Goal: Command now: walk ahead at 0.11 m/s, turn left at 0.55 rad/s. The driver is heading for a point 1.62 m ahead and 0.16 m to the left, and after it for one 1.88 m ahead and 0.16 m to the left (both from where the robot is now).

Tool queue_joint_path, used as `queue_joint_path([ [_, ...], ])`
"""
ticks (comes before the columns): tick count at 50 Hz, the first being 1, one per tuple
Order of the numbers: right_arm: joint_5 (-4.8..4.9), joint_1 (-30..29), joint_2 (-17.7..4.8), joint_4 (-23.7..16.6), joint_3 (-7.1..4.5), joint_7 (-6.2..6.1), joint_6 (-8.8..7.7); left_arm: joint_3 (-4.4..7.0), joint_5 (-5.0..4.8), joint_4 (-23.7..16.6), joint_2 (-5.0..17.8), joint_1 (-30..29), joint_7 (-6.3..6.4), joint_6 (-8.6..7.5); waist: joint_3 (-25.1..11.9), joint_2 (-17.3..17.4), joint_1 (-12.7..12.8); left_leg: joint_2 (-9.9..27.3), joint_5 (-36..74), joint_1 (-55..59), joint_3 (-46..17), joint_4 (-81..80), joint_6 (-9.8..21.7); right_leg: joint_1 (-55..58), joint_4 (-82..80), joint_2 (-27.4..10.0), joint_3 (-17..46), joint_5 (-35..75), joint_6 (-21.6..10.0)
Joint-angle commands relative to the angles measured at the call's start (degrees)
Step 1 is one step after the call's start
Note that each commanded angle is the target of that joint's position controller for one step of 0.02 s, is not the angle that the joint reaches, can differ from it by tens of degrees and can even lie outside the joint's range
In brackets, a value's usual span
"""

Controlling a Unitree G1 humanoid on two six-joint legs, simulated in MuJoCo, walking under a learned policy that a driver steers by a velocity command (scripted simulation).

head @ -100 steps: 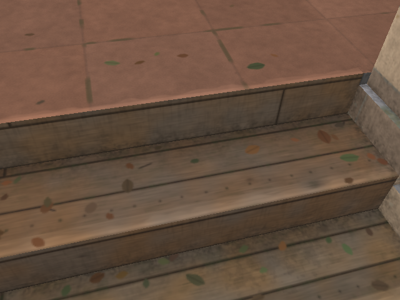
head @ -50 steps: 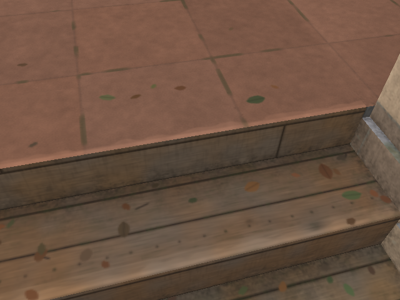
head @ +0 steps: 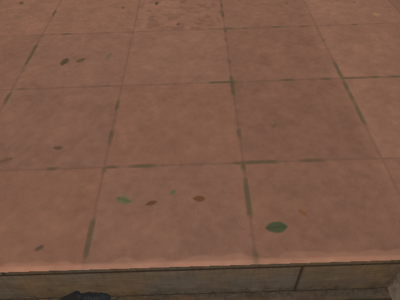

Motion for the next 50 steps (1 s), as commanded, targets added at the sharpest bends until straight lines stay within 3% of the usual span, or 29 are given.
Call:
queue_joint_path([
  [1,1.54,-24.8,-14.8,-17.4,-3.68,-2.18,-3.84,2.51,0.42,1.4,7.1,12.3,1.0,-0.12,-0.4,1.1,9.1,3.1,22.5,-32.3,-2.2,-13.6,6.1,47.0,-19.6,1.9,-10.2,-0.4,8.6],
  [3,2.47,-20.5,-14.2,-17.4,-5.08,-2.68,-3.55,2.27,1.73,0.2,5.3,13.0,1.12,1.23,2.5,1.9,7.8,7.2,14.7,-18.1,-8.8,-7.4,9.7,46.0,-42.5,0.8,-5.4,-1.0,9.7],
  [4,2.47,-19.1,-12.7,-18.1,-5.25,-2.35,-2.43,2.51,1.14,3.2,5.3,22.9,2.32,1.37,2.7,5.3,8.5,8.9,8.2,-10.6,-13.8,-1.4,9.8,48.2,-54.6,-0.1,-3.2,3.1,10.7],
  [5,4.23,-17.3,-11.6,-17.5,-5.7,-1.42,-0.94,3.42,-0.08,4.0,5.2,24.6,3.1,0.5,5.8,1.1,9.7,6.6,8.2,-5.3,-15.3,4.2,11.7,47.3,-69.9,5.1,-8.9,6.1,10.0],
  [6,3.42,-8.4,-5.9,-15.1,-5.27,-0.15,-0.34,4.0,-0.62,3.4,7.1,23.9,3.81,-0.05,1.4,2.2,5.1,5.6,5.9,-6.0,-15.7,13.4,8.9,55.7,-65.7,0.6,-6.3,14.4,4.4],
  [7,2.91,2.3,2.8,-15.5,-3.41,-0.18,-0.24,4.81,-2.28,-1.5,13.6,18.6,3.02,-0.91,-8.7,-14.7,-2.1,-1.5,-14.6,-16.7,-6.5,32.2,0.8,68.0,-60.4,-19.4,16.2,57.0,-19.3],
  [8,0.93,3.1,-2.8,-14.9,-4.85,-0.48,0.43,5.41,-0.34,-3.9,13.8,13.8,1.95,-1.9,-7.3,-21.4,-0.6,-1.6,-26.9,-31.2,-4.3,51.2,-4.3,64.0,-68.3,-29.7,37.8,46.8,-29.1],
  [9,1.48,-4.7,-5.7,-16.2,-5.75,-0.86,1.64,5.41,-1.16,-2.9,12.3,14.1,2.17,-2.79,-2.9,-14.2,1.0,2.5,-20.8,-34.6,-3.0,68.3,-4.2,55.9,-71.9,-27.5,36.6,28.1,-26.0],
  [10,2.76,-10.3,-8.8,-17.5,-6.6,-1.87,2.59,4.82,-1.97,-4.7,9.9,9.7,1.4,-3.02,-2.1,-9.2,0.8,5.4,-14.3,-33.9,-1.6,78.0,-4.0,48.5,-70.9,-21.5,25.7,11.1,-19.6],
  [11,3.18,-15.6,-8.4,-19.0,-6.75,-2.56,2.97,3.03,-1.87,-6.9,4.7,2.6,1.63,-2.74,0.7,-5.6,-0.9,6.8,-10.8,-30.2,0.0,75.3,-2.9,39.7,-73.7,-14.9,14.6,5.5,-15.0],
  [12,1.83,-16.9,-7.5,-20.2,-6.27,-2.75,2.84,2.18,-2.18,-8.3,2.4,-0.9,2.29,-3.2,4.3,-1.8,-2.4,8.1,-9.5,-26.9,1.2,65.7,-4.3,35.8,-74.6,-11.5,8.3,2.3,-11.9],
  [14,1.7,-13.8,-6.9,-19.0,-6.01,-0.64,3.76,1.95,-3.25,-11.4,2.8,-5.6,2.78,-4.01,0.7,0.8,-4.0,11.4,-8.7,-11.2,6.4,43.9,-9.0,31.9,-73.4,-4.9,-3.1,2.6,-5.2],
  [15,2.0,-11.9,-6.2,-16.7,-6.21,1.01,3.47,2.58,-3.67,-12.9,5.2,-5.4,3.06,-4.32,2.7,-2.2,-3.4,11.9,-8.5,-4.2,8.6,35.8,-10.6,31.0,-73.5,-3.4,-5.9,6.7,-3.2],
  [17,2.54,-14.5,-5.7,-19.1,-5.2,1.44,2.62,5.41,-2.63,-10.8,11.8,1.4,2.81,-2.64,2.3,-5.6,1.0,10.8,-7.3,-1.0,12.1,23.0,-10.1,38.2,-70.1,-6.5,-5.5,21.3,-8.1],
  [18,3.24,-15.0,-5.9,-19.7,-4.83,0.71,1.96,5.82,-2.11,-9.4,12.5,5.4,2.03,-1.84,2.2,-4.4,1.6,10.7,-3.5,0.2,11.8,16.4,-8.8,42.0,-68.0,-10.1,-2.5,26.0,-10.7],
  [20,3.93,-14.5,-6.6,-20.1,-4.75,-0.91,1.68,5.22,-3.1,-7.3,10.1,11.4,0.26,-0.75,2.0,-3.9,2.6,10.4,5.5,0.9,10.5,1.1,-5.4,50.3,-66.0,-13.8,1.9,23.3,-12.0],
  [21,4.12,-15.3,-8.1,-20.7,-5.28,-2.05,1.03,3.27,-3.67,-6.1,4.5,13.9,-0.7,-0.33,-0.9,-1.2,2.6,10.3,12.5,8.1,8.7,-2.4,-2.3,48.0,-63.5,-12.7,1.6,17.0,-8.2],
  [22,3.81,-17.0,-13.4,-23.1,-6.58,-3.36,0.38,2.55,-3.75,-7.1,0.6,20.2,-0.61,-0.35,-6.1,5.4,6.6,15.2,39.8,14.2,1.7,-1.3,6.3,47.7,-55.5,-5.6,-6.7,8.4,-1.4],
  [23,5.28,-21.2,-13.2,-24.2,-5.69,-2.71,0.12,1.24,-3.31,-8.5,-2.7,21.4,-0.13,-0.78,-8.2,10.0,9.4,22.2,45.1,18.1,-8.8,-4.3,14.5,42.2,-53.6,-0.5,-10.7,-6.6,5.6],
  [24,5.23,-22.6,-8.6,-24.7,-4.88,-1.03,0.91,1.93,-3.5,-9.1,0.6,17.2,0.23,-0.95,-1.7,4.6,6.9,22.5,33.7,13.8,-11.1,-4.2,13.0,39.9,-56.5,-0.2,-8.2,-6.3,8.4],
  [26,5.16,-22.1,-6.7,-24.0,-4.8,0.87,1.92,2.36,-3.64,-10.2,1.3,12.0,0.03,-0.76,2.9,4.1,5.1,18.2,17.1,7.1,-7.2,-5.1,5.9,42.3,-58.2,-0.4,-9.5,-0.7,7.4],
  [28,4.94,-20.2,-7.7,-21.6,-4.92,1.75,2.32,1.74,-2.72,-9.9,0.1,12.6,-1.85,-0.79,4.4,2.5,4.4,16.0,12.1,6.7,-4.5,-4.9,2.2,43.6,-61.6,-0.7,-9.0,1.4,5.4],
  [30,4.02,-17.7,-8.3,-20.0,-5.14,1.75,2.39,1.25,-2.51,-9.9,-0.7,12.0,-2.75,-0.84,4.5,2.9,2.8,14.1,10.0,8.2,-1.9,-4.5,1.4,43.6,-62.8,-0.5,-9.4,2.0,4.2],
  [41,3.71,-15.8,-7.5,-17.5,-5.42,1.14,2.37,0.29,-2.33,-6.9,-1.5,15.0,-3.93,-0.78,5.8,2.3,1.9,12.1,1.7,7.2,-0.2,-6.4,2.4,46.5,-66.8,-1.3,-10.3,-1.7,3.0],
  [42,3.6,-14.8,-9.0,-17.2,-6.09,0.79,2.57,0.83,-2.04,-6.9,-0.4,15.3,-3.71,-0.61,7.2,2.7,1.4,12.5,-6.9,6.3,-1.4,-8.7,3.9,45.9,-66.1,-0.7,-11.0,-6.8,2.8],
  [43,1.8,-14.7,-3.2,-19.3,-4.25,-1.33,3.88,2.07,-2.48,-6.8,2.1,13.4,1.51,-0.16,6.4,2.7,0.9,11.1,5.5,12.5,0.7,-8.8,1.1,43.0,-68.8,-2.2,-10.7,-1.5,1.2],
  [44,1.62,-13.4,-3.9,-18.9,-4.57,-2.67,4.47,1.58,-2.05,-6.7,1.8,13.4,3.36,0.15,6.6,4.6,0.3,10.3,7.1,14.1,1.6,-7.8,0.7,42.5,-68.2,-1.9,-10.8,-2.6,0.7],
  [46,1.63,-10.8,-6.0,-18.9,-5.34,-3.61,4.99,1.44,-1.89,-6.7,1.2,13.0,4.31,0.5,7.0,3.8,0.3,10.0,3.3,14.6,1.4,-8.5,1.3,42.3,-67.3,-1.4,-11.1,-6.8,-0.2],
  [50,1.91,-9.5,-6.2,-21.2,-5.58,-3.08,5.11,1.96,-1.94,-6.1,1.8,13.3,3.55,0.73,10.7,0.6,0.7,9.6,-8.6,10.2,0.6,-10.2,3.5,43.1,-67.8,-1.1,-10.2,-11.9,-1.9],
])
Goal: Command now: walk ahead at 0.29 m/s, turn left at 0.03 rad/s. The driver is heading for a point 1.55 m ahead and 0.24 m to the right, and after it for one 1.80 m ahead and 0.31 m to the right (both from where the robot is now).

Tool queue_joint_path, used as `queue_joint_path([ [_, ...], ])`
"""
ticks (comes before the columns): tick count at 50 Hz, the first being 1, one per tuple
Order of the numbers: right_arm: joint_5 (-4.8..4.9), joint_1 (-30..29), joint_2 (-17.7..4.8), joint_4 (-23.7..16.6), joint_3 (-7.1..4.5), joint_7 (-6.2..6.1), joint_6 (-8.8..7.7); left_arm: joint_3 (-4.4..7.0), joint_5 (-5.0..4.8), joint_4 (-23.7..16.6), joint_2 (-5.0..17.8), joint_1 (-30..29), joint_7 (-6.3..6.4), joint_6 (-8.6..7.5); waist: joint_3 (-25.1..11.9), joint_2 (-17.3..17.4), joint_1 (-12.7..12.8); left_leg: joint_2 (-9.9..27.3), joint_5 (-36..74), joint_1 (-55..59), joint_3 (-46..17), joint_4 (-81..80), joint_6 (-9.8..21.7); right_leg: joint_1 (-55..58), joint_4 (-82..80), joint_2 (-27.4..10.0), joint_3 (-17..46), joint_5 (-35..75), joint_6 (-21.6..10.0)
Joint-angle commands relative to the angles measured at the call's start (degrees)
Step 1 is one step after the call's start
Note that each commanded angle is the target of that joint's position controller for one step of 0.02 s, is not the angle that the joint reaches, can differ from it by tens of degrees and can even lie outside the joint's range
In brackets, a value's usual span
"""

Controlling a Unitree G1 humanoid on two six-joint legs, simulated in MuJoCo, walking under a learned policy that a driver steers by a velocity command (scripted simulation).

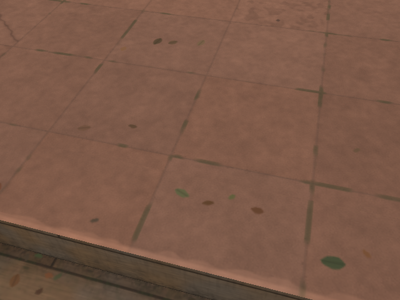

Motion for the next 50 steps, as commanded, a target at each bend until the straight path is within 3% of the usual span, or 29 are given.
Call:
queue_joint_path([
  [1,0.08,-1.0,-5.4,-5.7,-1.29,-0.3,-0.79,1.43,0.11,-4.3,5.0,-2.1,0.34,-0.65,3.8,-1.8,0.0,3.0,-3.4,-1.7,-7.7,-8.6,4.0,-3.8,-5.8,0.1,2.7,-4.1,-5.8],
  [9,-0.03,2.0,-4.6,-8.3,-0.8,-0.59,-2.43,1.95,0.23,-3.4,7.3,-3.5,-0.16,-1.11,-2.3,-5.7,0.2,1.3,24.1,-2.4,-2.4,1.9,1.6,7.0,-6.9,-2.7,7.8,16.3,-9.0],
  [14,-0.27,5.0,-6.7,-8.8,-1.62,-1.69,-1.75,1.34,-0.72,-4.0,6.3,-8.4,0.59,-0.92,-3.9,0.7,-2.3,2.6,33.9,6.1,-4.5,-0.8,1.7,2.8,0.9,0.4,2.3,28.0,-7.9],
  [19,-0.46,2.6,-8.5,-9.0,-2.32,-2.13,-1.22,0.32,-0.95,-5.0,3.7,-9.4,0.48,-0.63,-3.5,3.7,-0.9,6.3,53.6,10.8,-7.3,-2.8,2.8,-3.1,3.8,3.1,0.4,12.9,-6.8],
  [20,1.19,6.0,-16.7,-5.3,-5.84,0.32,-0.78,0.76,1.48,-5.3,4.0,-0.9,-4.08,-1.13,-1.3,1.6,-0.1,11.5,48.4,8.1,-13.9,-6.4,12.7,-2.7,5.9,2.4,1.2,4.5,-4.9],
  [22,0.59,1.3,-17.9,-5.0,-6.98,2.84,-0.13,1.84,2.77,-6.1,3.5,0.2,-5.32,-1.33,1.5,3.1,2.4,17.3,46.6,4.0,-18.3,-9.8,20.4,-3.6,4.7,3.2,2.0,0.8,-4.6],
  [25,-0.26,-6.9,-14.4,-5.4,-6.61,3.29,-0.08,2.76,2.5,-5.8,4.2,2.5,-4.6,-0.89,-4.5,2.5,4.9,11.1,53.9,4.9,-12.0,-3.2,16.6,6.5,-6.6,4.9,1.4,11.5,-6.9],
  [26,-0.37,-8.3,-14.0,-5.5,-7.05,3.94,-0.56,3.1,2.08,-5.2,4.8,5.6,-4.12,-1.16,-5.0,-0.2,5.6,6.0,56.4,-1.7,-6.9,6.4,13.0,13.3,-7.8,2.2,5.4,24.3,-10.9],
  [27,-1.11,-8.8,-12.2,-5.3,-6.64,4.42,-0.74,3.62,1.75,-2.5,8.0,12.9,-3.88,-0.66,-7.5,-6.6,6.6,0.7,42.5,-12.2,-1.4,20.3,8.8,21.3,-11.1,-4.2,13.3,38.8,-17.2],
  [28,-2.14,-10.2,-7.8,-4.6,-5.27,4.32,-1.05,3.71,1.39,0.0,9.2,19.2,-5.07,0.49,-5.4,-15.3,9.2,-5.6,1.5,-22.9,2.6,42.1,5.5,21.4,-12.8,-12.9,19.2,55.6,-25.1],
  [29,-0.76,-6.9,-6.2,-5.6,-4.85,3.21,-0.7,2.91,1.95,1.4,8.5,19.5,-6.85,0.06,-2.6,-14.7,5.8,-1.5,-18.9,-29.8,-4.0,64.7,6.5,16.1,-13.4,-18.0,20.2,49.5,-22.5],
  [30,-0.6,-7.9,-4.6,-7.3,-4.01,1.99,-0.44,2.69,2.41,4.8,6.9,20.6,-7.44,-0.35,0.9,-13.9,5.8,-0.4,-26.9,-41.5,-7.8,77.1,8.2,16.2,-16.8,-19.4,22.6,33.1,-20.4],
  [31,-1.01,-12.3,-4.4,-9.7,-3.31,0.73,-0.57,1.29,2.51,8.5,3.0,19.9,-7.94,-0.76,4.5,-12.6,6.1,-0.7,-33.7,-55.5,-9.6,82.6,10.3,19.8,-20.2,-18.9,22.8,22.4,-18.7],
  [33,-1.85,-20.5,-1.8,-14.6,-0.36,-0.04,-0.37,-0.86,3.53,15.1,-1.2,19.0,-8.32,-2.0,2.2,-4.3,5.5,1.4,-32.9,-67.6,-10.5,79.7,12.8,24.7,-23.9,-16.8,18.9,13.4,-15.9],
  [34,-1.51,-20.8,0.6,-17.9,0.82,-0.5,-1.37,4.0,2.49,11.5,10.1,16.4,-1.56,-3.79,5.3,-8.6,4.0,1.4,-23.7,-69.4,-5.8,81.3,6.4,27.5,-24.5,-14.8,16.4,-2.6,-14.0],
  [36,-1.64,-26.7,0.1,-21.4,1.79,-0.13,-1.06,2.63,1.52,13.3,6.9,14.0,0.57,-4.88,6.7,-7.7,3.2,4.4,-18.7,-68.9,-4.5,83.3,3.7,18.0,-30.6,-15.2,15.8,-6.7,-13.5],
  [38,-1.49,-28.0,-0.6,-25.2,2.68,0.07,-0.59,2.79,-0.19,15.3,7.4,12.5,1.23,-4.48,9.8,-5.2,0.3,9.6,-17.1,-65.5,-5.6,72.6,3.2,9.8,-36.6,-14.8,12.3,-8.1,-12.2],
  [39,-0.62,-29.9,0.2,-27.0,3.42,0.51,-0.73,2.7,-0.3,15.8,7.1,12.6,1.33,-4.19,10.0,-5.2,0.6,9.5,-13.8,-59.8,-2.0,66.2,3.6,6.1,-42.1,-13.8,9.6,-6.3,-11.9],
  [40,1.59,-24.9,3.3,-26.9,5.42,1.08,-0.43,1.87,-1.92,15.2,5.8,6.8,1.14,-3.9,10.3,-6.4,-2.6,9.6,-9.6,-36.2,0.3,48.9,5.7,-10.4,-48.2,-11.0,2.7,3.6,-11.7],
  [41,2.01,-18.9,1.0,-23.6,3.86,0.7,0.26,2.11,-1.17,13.4,7.6,6.7,-0.01,-4.29,4.2,-4.2,-2.9,4.0,-9.0,-17.8,7.9,46.8,6.7,-14.2,-45.8,-9.5,-0.3,27.4,-12.3],
  [42,1.02,-6.9,-1.7,-19.8,1.9,0.07,1.04,3.16,-1.61,14.1,13.3,9.8,-1.47,-5.29,-5.7,-8.9,-6.5,-1.3,-10.1,-4.5,10.1,49.2,7.1,-6.9,-31.9,-10.8,-2.6,71.0,-12.5],
  [43,1.17,9.8,-3.5,-14.0,-0.22,-0.6,1.57,4.85,-1.77,13.0,19.1,9.2,-2.15,-5.85,-15.3,-12.5,-14.0,-4.7,-7.3,5.9,6.0,45.4,7.5,-1.4,-14.5,-11.3,-1.9,90.5,-9.6],
  [44,1.41,16.2,-7.2,-13.1,-1.81,-1.03,1.27,5.96,-3.07,12.1,21.0,8.6,-2.87,-6.35,-19.9,-14.8,-18.9,-3.7,-10.9,12.5,-8.1,31.4,7.2,-4.6,5.9,-8.6,3.1,81.4,-6.5],
  [45,-0.24,14.6,-15.9,-11.5,-4.09,-1.9,0.73,4.57,-3.19,5.7,11.5,7.7,-4.83,-6.79,-22.1,11.0,-15.5,12.1,-23.5,14.9,-40.7,3.2,7.2,-19.1,28.9,1.9,6.9,40.5,-2.6],
  [46,0.97,10.4,-18.8,-9.9,-4.84,-2.03,0.89,4.98,0.11,3.7,7.6,4.8,-5.79,-6.65,-26.1,17.5,-11.0,17.3,-42.2,6.1,-60.4,-17.0,3.4,-19.6,58.5,8.9,18.7,10.1,-3.0],
  [47,0.78,1.9,-17.3,-9.2,-4.1,-1.38,0.56,4.61,1.11,2.1,1.3,5.6,-4.89,-5.73,-22.0,16.0,-4.3,20.3,-47.3,-0.4,-60.6,-19.6,1.4,-25.9,77.1,8.9,25.7,12.1,-3.0],
  [48,0.67,-3.3,-12.8,-7.1,-2.8,-0.66,-0.21,3.85,2.01,0.3,-0.4,5.2,-3.93,-4.88,-13.3,7.6,1.1,19.0,-46.8,-8.6,-54.1,-16.4,0.7,-28.9,79.6,5.8,19.4,16.3,-3.7],
  [49,-0.11,2.7,-8.7,-0.7,0.73,3.48,-2.45,2.01,1.83,3.9,1.0,3.4,-6.94,-4.53,8.9,4.5,-2.8,10.9,-28.4,-23.5,-37.3,-4.8,4.4,-41.8,82.6,11.0,27.9,26.3,-10.2],
  [50,-1.08,0.7,-6.3,2.2,0.74,4.68,-3.52,0.98,2.41,2.8,0.0,5.5,-8.34,-4.17,5.1,0.9,1.6,11.4,-17.9,-22.5,-30.1,-2.8,4.9,-43.4,83.9,10.6,26.7,26.6,-13.5],
])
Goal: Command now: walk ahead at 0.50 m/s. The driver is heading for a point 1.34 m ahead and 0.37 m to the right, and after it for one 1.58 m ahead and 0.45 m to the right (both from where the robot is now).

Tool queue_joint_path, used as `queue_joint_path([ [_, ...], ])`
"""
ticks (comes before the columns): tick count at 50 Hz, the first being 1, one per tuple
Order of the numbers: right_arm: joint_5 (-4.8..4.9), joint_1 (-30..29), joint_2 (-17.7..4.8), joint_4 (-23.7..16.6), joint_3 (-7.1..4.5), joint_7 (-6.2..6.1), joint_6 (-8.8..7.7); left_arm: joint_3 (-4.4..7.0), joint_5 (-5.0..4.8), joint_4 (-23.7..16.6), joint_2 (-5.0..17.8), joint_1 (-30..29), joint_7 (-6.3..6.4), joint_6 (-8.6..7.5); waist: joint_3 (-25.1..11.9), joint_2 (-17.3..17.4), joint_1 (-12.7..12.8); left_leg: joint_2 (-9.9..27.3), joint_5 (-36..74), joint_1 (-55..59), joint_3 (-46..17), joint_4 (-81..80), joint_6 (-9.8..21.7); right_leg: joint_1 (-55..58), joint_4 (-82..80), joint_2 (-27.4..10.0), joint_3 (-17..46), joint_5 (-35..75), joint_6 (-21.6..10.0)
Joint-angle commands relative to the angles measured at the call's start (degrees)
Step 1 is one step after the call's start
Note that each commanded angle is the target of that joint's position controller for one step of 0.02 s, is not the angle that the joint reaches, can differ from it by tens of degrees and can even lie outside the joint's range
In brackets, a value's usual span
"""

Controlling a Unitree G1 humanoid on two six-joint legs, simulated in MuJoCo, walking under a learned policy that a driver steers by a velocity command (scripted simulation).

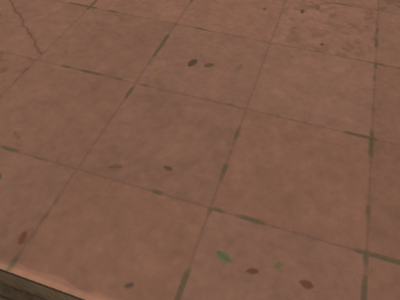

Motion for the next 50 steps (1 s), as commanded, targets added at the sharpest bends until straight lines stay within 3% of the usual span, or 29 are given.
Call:
queue_joint_path([
  [1,-3.54,2.6,-3.9,6.3,-0.74,3.7,-2.7,-3.72,0.85,-4.9,-4.7,5.8,-3.23,0.83,1.0,-1.5,4.2,9.8,-3.3,10.0,-30.3,-39.0,0.7,-28.8,18.8,2.0,7.7,11.6,-8.4],
  [2,-3.08,0.9,-1.7,7.7,0.05,3.48,-2.8,-3.68,0.38,-4.2,-3.6,6.5,-3.41,1.38,0.9,-2.4,5.9,10.2,-3.5,9.2,-29.5,-42.2,-0.5,-30.7,17.5,0.8,6.7,13.3,-8.0],
  [3,-2.67,-0.4,-2.7,8.1,-0.32,3.25,-3.48,-2.98,-0.69,-4.2,-0.1,5.8,-3.23,1.96,0.0,0.4,6.1,11.3,-3.6,9.6,-27.5,-44.8,-0.3,-32.0,17.0,-0.1,4.3,10.2,-6.4],
  [4,-3.83,-0.3,-2.1,9.9,0.29,3.01,-3.76,-2.69,-1.48,-4.4,1.5,2.8,-2.46,2.47,-1.5,0.6,6.5,10.2,-3.3,9.7,-25.6,-46.1,-2.3,-33.3,17.9,0.1,4.7,10.9,-6.0],
  [6,-5.16,10.6,-3.1,16.2,0.38,2.51,-4.93,-3.55,-1.32,-4.8,0.0,-0.8,-2.89,2.89,-0.9,5.6,4.0,10.6,-0.6,18.4,-24.4,-47.3,-2.3,-45.9,39.5,2.3,2.5,6.5,-8.4],
  [8,-6.01,17.3,-3.0,20.8,1.18,2.59,-5.09,-5.12,0.19,-5.8,-2.2,-5.0,-2.14,2.67,1.1,3.0,2.9,9.2,1.5,25.2,-21.2,-46.1,-3.1,-57.1,43.4,3.1,2.3,4.1,-10.7],
  [9,-6.61,17.9,-3.5,21.9,1.48,2.75,-5.12,-5.47,-0.18,-6.7,-2.3,-7.8,-1.75,2.8,0.9,1.8,2.6,7.9,1.6,26.4,-18.3,-46.7,-4.1,-59.1,41.7,2.7,1.0,4.1,-11.0],
  [13,-7.72,21.2,-5.0,22.6,2.66,3.2,-6.09,-5.45,-1.01,-10.2,1.2,-18.7,-0.99,4.51,0.2,4.4,-1.6,7.6,3.9,24.3,-12.9,-53.0,-3.2,-55.3,26.9,-0.5,-7.4,8.3,-7.1],
  [16,-7.1,33.2,-4.5,26.5,3.8,4.32,-6.21,-6.06,-0.88,-11.3,0.3,-26.2,0.99,6.23,3.4,7.3,-6.5,12.3,12.4,40.7,-19.4,-56.4,0.1,-67.8,20.3,-1.8,-10.6,1.7,-5.4],
  [21,-5.64,32.7,-2.4,25.9,5.52,4.31,-6.59,-6.85,1.23,-11.3,-2.1,-29.6,-0.61,6.73,1.0,8.1,-3.5,13.3,43.4,48.0,-10.7,-57.1,2.1,-61.8,12.3,-3.9,-20.0,-4.6,-5.3],
  [23,-4.97,22.9,-6.5,21.0,5.29,4.34,-6.75,-6.47,0.68,-12.2,-0.8,-30.2,-1.67,6.95,-2.4,7.6,1.5,10.9,72.1,30.0,-2.2,-59.8,2.1,-31.0,-3.1,-1.1,-26.9,-6.1,-5.5],
  [24,-3.82,25.3,-11.3,21.6,3.99,4.51,-7.16,-6.06,-1.12,-14.9,1.5,-33.9,-2.25,7.94,-4.5,10.7,1.5,11.1,96.2,27.0,-1.9,-60.3,3.1,-20.3,-6.0,2.6,-28.8,-10.3,-3.9],
  [26,-0.06,24.5,-19.8,21.0,1.32,4.06,-7.62,-5.58,-0.33,-13.2,1.1,-26.3,-2.35,6.78,-1.5,11.9,5.5,16.9,116.9,44.5,-3.4,-49.3,1.1,-18.7,-25.3,6.3,-28.5,-26.4,-0.7],
  [27,0.19,23.5,-22.8,21.7,-0.35,4.24,-6.77,-5.65,-0.02,-11.9,1.4,-20.4,-1.69,6.29,-2.3,13.6,7.1,17.7,126.3,49.2,-3.3,-41.9,0.4,-15.3,-35.1,8.0,-27.8,-26.9,-1.7],
  [28,-4.91,20.8,-20.8,18.7,-0.63,4.78,-6.83,-3.98,-0.91,-5.6,5.5,-1.9,-0.49,5.34,-10.9,11.4,9.9,17.2,132.2,35.9,-5.1,-25.9,-2.2,6.4,-30.5,8.2,-17.0,-16.0,-5.4],
  [29,-8.84,24.1,-14.1,15.8,0.7,5.65,-6.89,-2.96,-1.95,0.6,9.8,13.5,0.03,5.15,-28.0,-2.0,10.4,10.1,100.3,13.0,-11.0,-6.6,-6.1,37.4,-39.1,1.3,9.2,-11.6,-16.0],
  [30,-5.81,17.3,-10.8,14.6,0.31,6.56,-5.14,-2.68,2.52,5.9,8.6,25.1,-0.24,5.32,-26.3,-15.2,14.4,-8.7,17.9,-1.9,-15.2,28.5,-7.2,41.2,-58.4,-9.1,32.1,-6.9,-22.7],
  [31,-1.72,13.2,-7.0,12.8,0.56,6.56,-5.56,-2.56,4.58,5.6,8.0,22.0,0.56,3.24,-14.4,-6.1,11.7,-8.3,23.9,-11.0,-24.4,40.0,-0.4,28.3,-63.8,-8.7,33.4,-21.3,-15.3],
  [32,-2.13,8.9,-5.8,11.0,0.75,4.48,-6.19,-2.82,3.06,5.3,7.3,11.3,0.38,1.41,-4.0,1.2,6.9,-5.3,24.5,-14.5,-22.5,45.0,0.4,15.3,-63.3,-9.2,29.5,-22.7,-15.3],
  [33,-4.34,4.3,-4.3,7.6,1.41,2.58,-5.74,-3.81,1.71,6.0,3.2,4.3,0.42,0.75,-4.6,4.3,3.0,-4.9,20.7,-15.0,-22.5,45.8,2.1,9.9,-64.1,-8.2,27.5,-22.3,-16.1],
  [34,-5.32,1.1,-3.1,4.0,2.13,1.87,-4.94,-5.27,1.68,8.4,-1.2,0.1,0.19,0.72,-4.2,1.9,-1.5,-4.4,17.4,-16.9,-21.5,47.7,4.4,5.6,-65.7,-6.4,21.2,-22.6,-14.2],
  [36,-4.97,3.7,-3.3,3.2,2.61,0.85,-2.99,-7.24,1.44,9.6,-5.6,-6.1,-0.52,-0.22,-2.5,4.9,-8.0,-1.0,16.9,-17.6,-17.8,41.7,5.2,-2.1,-67.7,-3.2,10.8,-14.5,-10.2],
  [38,-2.73,1.4,-7.0,2.0,1.27,-0.53,-4.41,-5.77,1.11,5.6,-1.0,-12.4,-0.21,-2.72,-1.6,1.2,-8.1,1.8,13.5,-5.9,-12.5,26.3,0.5,-10.2,-73.9,0.5,1.6,-11.9,-8.1],
  [41,-3.14,-6.5,-8.0,-0.5,1.03,-0.98,-6.16,-4.68,2.72,4.2,3.3,-6.4,1.36,-4.5,-3.7,0.9,-3.6,5.6,21.4,5.2,-10.3,5.3,-4.7,-10.1,-73.7,1.1,0.4,-2.2,-6.0],
  [43,-2.81,-12.7,-4.4,-2.5,2.2,-0.07,-5.12,-3.36,-0.52,3.2,4.6,-2.8,1.3,-4.17,-3.6,0.5,-0.6,3.9,18.3,20.2,-6.9,-14.8,-9.6,-13.3,-74.5,1.8,-1.3,-4.4,-5.9],
  [46,-1.75,-16.6,-4.9,-2.8,2.09,0.11,-3.91,-1.0,-0.6,3.9,7.1,5.7,0.17,-2.85,-0.1,-3.6,2.7,0.8,25.4,15.5,-6.6,-30.2,-10.4,6.9,-71.0,-4.9,7.7,0.3,-8.5],
  [48,-0.64,-14.7,-10.2,-2.5,-0.19,-1.42,-5.13,-0.05,0.19,3.6,8.2,5.8,0.03,-2.09,-2.3,-3.9,1.1,0.0,26.9,20.4,-7.4,-40.1,-6.4,17.7,-65.9,-6.7,11.2,10.4,-5.5],
  [49,0.3,-6.9,-13.6,-1.1,-1.84,-2.54,-6.51,-0.37,1.33,3.2,6.6,5.5,-0.37,-2.31,-8.5,-3.2,-2.0,3.0,32.0,33.2,-8.0,-35.1,-0.5,16.4,-58.2,-4.9,9.3,16.8,-2.0],
  [50,-0.65,5.0,-15.7,1.4,-2.3,-2.97,-7.7,-2.25,2.3,1.8,-1.6,9.8,0.03,-3.0,-22.9,9.1,-3.1,13.7,51.6,58.2,-18.3,-29.4,12.1,5.2,-39.6,3.1,3.1,4.9,2.2],
])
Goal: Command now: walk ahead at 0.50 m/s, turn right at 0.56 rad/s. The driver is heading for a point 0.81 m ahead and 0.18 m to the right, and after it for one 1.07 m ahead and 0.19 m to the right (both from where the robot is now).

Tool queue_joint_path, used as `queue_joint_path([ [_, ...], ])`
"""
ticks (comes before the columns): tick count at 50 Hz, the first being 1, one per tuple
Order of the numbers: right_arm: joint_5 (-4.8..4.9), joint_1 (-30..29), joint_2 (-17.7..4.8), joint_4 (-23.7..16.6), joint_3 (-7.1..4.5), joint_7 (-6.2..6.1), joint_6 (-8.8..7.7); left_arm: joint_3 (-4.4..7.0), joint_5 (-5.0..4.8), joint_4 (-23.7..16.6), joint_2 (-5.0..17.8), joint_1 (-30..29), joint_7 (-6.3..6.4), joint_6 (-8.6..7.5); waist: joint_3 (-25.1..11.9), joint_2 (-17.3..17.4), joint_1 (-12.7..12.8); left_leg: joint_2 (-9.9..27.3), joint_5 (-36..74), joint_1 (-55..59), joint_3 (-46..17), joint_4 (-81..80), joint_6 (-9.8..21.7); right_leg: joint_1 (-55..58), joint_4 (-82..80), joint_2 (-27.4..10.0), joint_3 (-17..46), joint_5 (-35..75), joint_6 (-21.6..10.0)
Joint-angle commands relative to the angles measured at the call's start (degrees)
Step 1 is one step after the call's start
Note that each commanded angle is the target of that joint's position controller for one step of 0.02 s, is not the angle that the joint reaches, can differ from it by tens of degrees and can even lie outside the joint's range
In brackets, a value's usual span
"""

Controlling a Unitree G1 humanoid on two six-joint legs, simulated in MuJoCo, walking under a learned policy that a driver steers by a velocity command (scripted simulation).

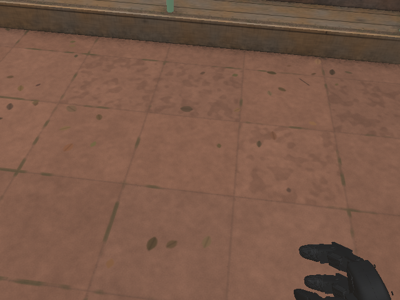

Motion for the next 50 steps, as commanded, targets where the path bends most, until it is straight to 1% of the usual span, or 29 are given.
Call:
queue_joint_path([
  [1,0.77,29.7,-14.5,3.7,-4.92,-1.17,-1.8,-1.33,1.86,-5.4,-4.2,9.1,-0.41,-1.41,-30.1,26.1,-11.5,25.8,20.2,69.9,-39.6,-8.6,30.8,-37.2,36.7,5.0,-2.0,-7.7,3.1],
  [2,-0.72,32.0,-13.6,6.5,-6.01,-2.05,-1.38,0.91,0.5,-5.5,2.9,-3.1,-0.72,-0.46,-10.5,12.2,-15.7,22.8,1.1,57.3,-40.5,-15.5,21.3,-50.9,48.9,-0.1,-3.8,-2.2,1.4],
  [3,0.09,24.6,-12.4,6.6,-5.79,-2.32,-0.87,0.98,-0.25,-5.4,2.3,-5.0,0.13,0.84,-2.2,7.5,-11.8,20.9,-11.8,42.0,-30.3,-17.4,15.1,-50.6,51.5,-4.8,-4.7,8.8,0.0],
  [4,-0.06,18.7,-6.6,5.1,-4.09,-2.66,-0.47,1.33,0.15,-3.6,3.3,-4.2,1.08,1.53,-0.4,4.0,-9.3,18.9,-11.9,32.1,-23.5,-20.1,13.0,-44.7,45.6,-8.6,-4.7,16.1,0.1],
  [5,0.36,17.6,-2.4,5.3,-2.88,-2.24,-0.46,1.18,1.31,-3.3,2.0,-5.3,1.23,1.68,0.7,4.4,-7.7,16.3,-6.1,27.8,-17.1,-22.7,12.4,-40.5,42.0,-10.7,-4.9,18.8,-0.1],
  [6,0.26,16.0,-0.5,5.1,-2.72,-2.55,-0.37,0.9,2.31,-3.6,1.1,-7.9,0.65,1.89,0.4,3.6,-6.5,15.2,-2.3,25.5,-13.3,-24.5,12.4,-37.6,40.2,-12.2,-6.6,17.1,0.8],
  [7,0.02,15.1,0.3,5.4,-2.89,-2.87,-0.58,0.78,1.89,-3.8,-0.3,-9.7,0.04,2.18,-0.4,4.0,-6.1,13.9,0.6,25.7,-9.6,-25.4,12.2,-37.0,38.8,-12.7,-7.3,16.3,1.0],
  [8,-0.15,14.8,-1.0,5.8,-3.63,-3.28,-0.76,0.59,1.32,-3.7,-0.3,-10.6,-0.68,2.46,-0.3,4.8,-6.2,13.3,2.4,25.6,-6.0,-26.6,12.3,-37.3,37.3,-13.1,-7.7,17.6,0.9],
  [10,-1.62,18.1,-1.8,8.2,-3.9,-3.14,-1.16,0.54,0.62,-3.8,-0.5,-12.9,-2.07,2.33,2.0,4.1,-6.6,12.7,8.0,25.0,-0.1,-28.2,12.6,-39.0,33.0,-13.5,-8.2,25.0,-0.3],
  [12,-2.87,22.4,-2.8,10.9,-3.93,-2.56,-1.58,0.28,0.84,-3.9,-0.5,-14.2,-2.93,2.52,3.8,2.5,-7.0,13.4,14.8,26.7,4.1,-29.0,13.4,-40.3,25.8,-13.7,-7.7,32.7,-1.1],
  [13,2.09,20.5,-10.8,10.8,-6.41,-2.63,-1.09,0.91,-5.4,-8.4,0.9,-17.3,0.58,4.3,6.9,2.8,-5.5,12.0,11.3,23.7,7.1,-26.9,7.3,-39.0,25.4,-13.7,-7.6,30.2,-0.1],
  [14,2.8,20.7,-10.9,11.0,-6.54,-2.81,-0.88,0.63,-5.55,-9.0,1.2,-18.9,1.78,5.04,6.6,3.0,-5.9,12.4,9.2,22.6,8.0,-27.2,6.6,-37.4,21.6,-14.0,-7.9,31.2,0.1],
  [16,2.26,23.1,-10.3,11.7,-6.65,-3.24,-0.41,0.85,-4.13,-10.9,1.8,-21.3,2.2,5.89,8.2,3.8,-6.9,13.5,8.4,23.9,9.2,-28.1,6.6,-35.7,15.7,-13.9,-9.9,33.2,0.2],
  [18,2.02,24.1,-11.1,11.8,-7.18,-3.41,0.04,0.93,-3.56,-13.0,1.8,-24.7,1.82,6.42,9.5,3.9,-8.1,14.3,8.0,28.0,10.0,-28.1,6.7,-36.6,11.4,-14.1,-11.2,32.9,-0.4],
  [22,2.61,26.9,-12.3,12.6,-8.1,-3.21,1.25,1.18,-3.72,-16.3,1.5,-30.1,0.56,6.94,10.5,3.3,-10.1,14.4,16.5,35.8,13.5,-23.1,5.5,-32.7,3.3,-11.9,-16.3,25.9,-2.5],
  [24,3.27,27.4,-14.4,12.7,-8.85,-3.25,1.98,2.01,-3.39,-17.4,2.9,-28.8,0.33,7.1,9.0,5.9,-8.6,14.8,35.6,38.1,14.6,-16.0,5.1,-26.5,1.6,-8.3,-19.9,18.5,-4.3],
  [26,4.05,25.4,-16.3,12.0,-9.46,-3.56,3.01,4.17,-3.28,-15.2,6.4,-17.5,0.6,7.03,3.6,7.3,-2.2,13.3,50.1,37.0,16.5,0.3,3.7,-11.6,-5.1,-3.3,-22.5,17.9,-6.9],
  [27,3.62,24.8,-15.7,10.9,-9.26,-3.75,2.89,6.58,-3.19,-12.1,11.4,-6.4,1.59,7.17,-2.1,5.6,2.2,11.2,40.8,25.7,16.4,15.0,1.2,7.0,-7.2,-4.1,-17.1,21.7,-9.5],
  [28,0.94,25.0,-9.0,8.1,-7.37,-3.23,1.59,7.63,-3.2,-10.7,17.3,-2.7,2.86,7.34,-5.2,-8.0,-0.5,4.5,-9.6,0.4,15.1,34.8,-1.5,25.9,-6.0,-18.7,6.1,28.0,-15.0],
  [29,2.55,25.4,-8.1,5.4,-6.32,-2.24,-1.41,6.84,-2.17,-12.5,17.8,-0.9,2.79,6.5,-15.3,-11.7,-1.5,-3.6,-27.6,-12.4,1.4,47.7,-2.7,34.9,-17.0,-28.2,33.0,19.7,-24.4],
  [30,5.16,19.3,-10.8,4.9,-7.41,-1.47,-2.95,5.63,-1.57,-10.9,12.9,0.3,2.78,6.3,-11.2,-5.9,0.8,-0.4,-21.7,-18.3,-2.9,49.5,-2.1,32.3,-19.6,-26.2,25.5,23.4,-20.6],
  [31,5.39,17.8,-10.7,4.4,-7.17,-1.4,-3.24,4.92,-2.22,-10.9,10.2,-3.1,2.81,6.04,-5.6,-5.1,-1.2,2.3,-16.5,-18.5,-1.9,46.3,-1.1,24.4,-18.7,-24.1,15.6,27.1,-17.8],
  [32,3.93,17.3,-10.7,5.1,-7.39,-2.04,-2.9,4.22,-2.78,-12.2,8.4,-9.0,2.74,5.72,-2.3,-0.5,-4.1,4.9,-12.7,-14.0,-2.1,42.1,-1.1,14.1,-19.1,-21.7,9.6,30.7,-15.2],
  [33,3.03,18.0,-11.0,5.3,-7.89,-2.26,-2.06,3.59,-2.56,-12.9,6.6,-12.4,2.76,5.25,-0.2,-0.5,-6.3,6.2,-11.1,-9.4,-2.7,38.3,-1.3,6.2,-20.2,-19.9,5.7,34.1,-14.2],
  [34,2.98,19.1,-10.7,5.4,-8.08,-2.05,-1.06,3.15,-2.07,-12.8,5.6,-13.4,2.83,4.87,0.5,-0.8,-7.9,6.9,-10.4,-6.1,-2.9,36.3,-1.4,1.8,-21.5,-18.8,3.8,34.4,-13.7],
  [39,1.76,12.3,-7.4,2.6,-6.98,-2.08,0.49,3.8,-1.96,-10.8,8.9,-9.0,4.24,3.89,4.3,-1.4,-7.2,6.1,0.2,-6.6,-1.7,20.5,-2.9,-4.5,-25.4,-16.7,-2.4,37.7,-13.0],
  [42,2.41,6.9,-6.4,2.0,-6.27,-1.45,0.42,3.84,-2.31,-9.7,9.4,-6.1,4.42,3.88,5.5,-2.9,-4.7,4.0,9.8,-4.0,-1.0,7.8,-2.1,-3.5,-25.7,-15.5,-5.0,34.3,-11.1],
  [47,3.28,-0.1,-7.9,0.2,-6.19,0.13,0.13,4.25,-2.92,-7.7,10.4,-2.3,4.23,4.03,8.1,-3.4,-2.0,1.8,8.7,-3.8,-1.1,-1.7,-0.3,3.2,-22.7,-19.0,-2.4,27.6,-10.1],
  [50,2.2,3.6,-9.5,0.8,-6.84,0.77,-0.69,4.48,-2.69,-7.1,10.8,-3.2,4.77,5.04,6.4,-4.8,-4.6,-1.0,4.7,2.8,0.4,-7.0,2.5,7.2,-14.2,-18.6,-2.5,43.3,-7.1],
])
Velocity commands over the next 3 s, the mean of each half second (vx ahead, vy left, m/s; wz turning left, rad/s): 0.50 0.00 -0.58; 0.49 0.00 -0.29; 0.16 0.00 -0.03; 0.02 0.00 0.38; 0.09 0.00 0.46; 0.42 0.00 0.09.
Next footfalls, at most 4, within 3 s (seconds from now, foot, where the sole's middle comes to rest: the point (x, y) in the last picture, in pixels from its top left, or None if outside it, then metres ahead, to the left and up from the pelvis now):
0.54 right None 0.36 -0.17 -0.75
1.04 left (247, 257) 0.71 -0.08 -0.75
1.42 right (310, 298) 0.59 -0.29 -0.75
2.20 right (305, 286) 0.63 -0.28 -0.75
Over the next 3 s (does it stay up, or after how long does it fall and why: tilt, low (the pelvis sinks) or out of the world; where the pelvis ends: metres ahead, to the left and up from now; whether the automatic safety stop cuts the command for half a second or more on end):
stays up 0.78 -0.11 0.02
